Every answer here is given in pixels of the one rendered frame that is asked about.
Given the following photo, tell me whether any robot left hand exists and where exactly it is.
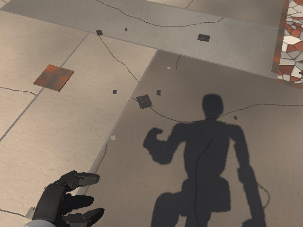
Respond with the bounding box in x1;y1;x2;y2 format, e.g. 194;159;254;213
32;170;105;227

